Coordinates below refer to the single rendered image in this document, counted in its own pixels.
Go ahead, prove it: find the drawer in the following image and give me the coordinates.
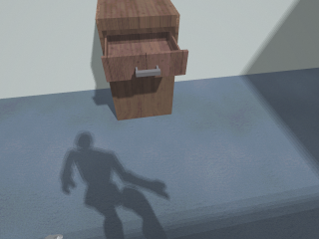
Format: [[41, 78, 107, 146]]
[[101, 31, 188, 83]]

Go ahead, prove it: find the handle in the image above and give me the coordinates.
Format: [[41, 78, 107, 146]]
[[136, 65, 160, 78]]

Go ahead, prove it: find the cabinet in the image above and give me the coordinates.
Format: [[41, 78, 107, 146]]
[[95, 0, 180, 120]]

